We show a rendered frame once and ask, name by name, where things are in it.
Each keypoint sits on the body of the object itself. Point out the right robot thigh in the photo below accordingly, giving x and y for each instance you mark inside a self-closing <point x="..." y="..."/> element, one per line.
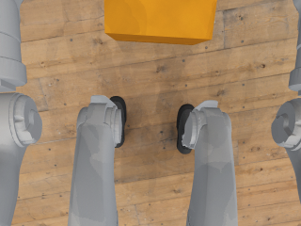
<point x="213" y="199"/>

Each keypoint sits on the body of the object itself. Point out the right robot upper arm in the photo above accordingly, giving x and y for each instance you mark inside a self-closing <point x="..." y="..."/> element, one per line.
<point x="286" y="132"/>

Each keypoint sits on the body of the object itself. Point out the carton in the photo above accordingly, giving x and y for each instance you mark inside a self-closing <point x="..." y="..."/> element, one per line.
<point x="185" y="22"/>

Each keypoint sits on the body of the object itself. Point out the robot left forearm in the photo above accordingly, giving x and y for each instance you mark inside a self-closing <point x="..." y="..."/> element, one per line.
<point x="12" y="70"/>

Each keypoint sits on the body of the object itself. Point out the robot left foot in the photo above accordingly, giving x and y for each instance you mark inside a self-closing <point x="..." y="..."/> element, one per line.
<point x="119" y="102"/>

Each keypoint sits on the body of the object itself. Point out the robot right forearm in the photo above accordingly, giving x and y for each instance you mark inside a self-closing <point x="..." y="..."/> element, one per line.
<point x="295" y="74"/>

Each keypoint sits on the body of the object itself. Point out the left robot upper arm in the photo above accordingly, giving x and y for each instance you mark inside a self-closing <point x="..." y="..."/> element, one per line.
<point x="20" y="126"/>

